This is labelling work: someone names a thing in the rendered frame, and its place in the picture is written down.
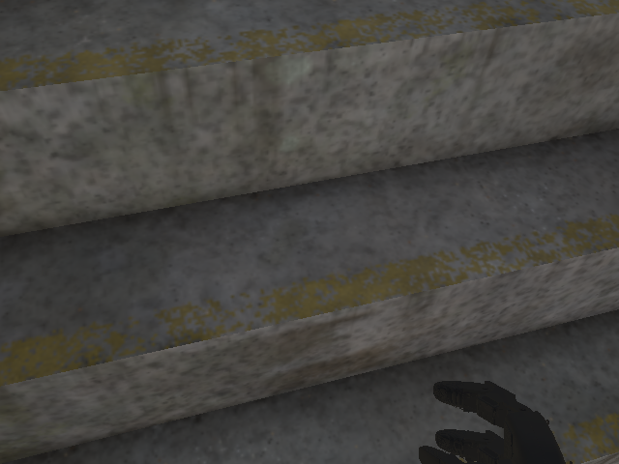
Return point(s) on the right robot hand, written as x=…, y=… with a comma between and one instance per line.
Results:
x=527, y=436

